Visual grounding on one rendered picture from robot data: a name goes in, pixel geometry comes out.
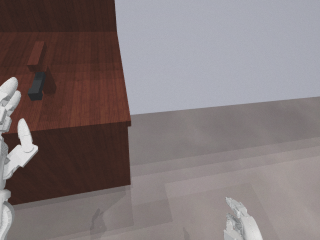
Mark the robot right hand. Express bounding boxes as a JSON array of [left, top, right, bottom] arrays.
[[223, 196, 263, 240]]

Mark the tap lever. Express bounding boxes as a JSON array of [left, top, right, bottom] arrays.
[[27, 72, 46, 101]]

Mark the robot left hand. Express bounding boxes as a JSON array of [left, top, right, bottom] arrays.
[[0, 77, 38, 190]]

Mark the robot left forearm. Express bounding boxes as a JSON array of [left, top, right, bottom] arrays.
[[0, 189, 15, 240]]

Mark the counter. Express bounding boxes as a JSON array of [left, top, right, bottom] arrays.
[[0, 0, 131, 206]]

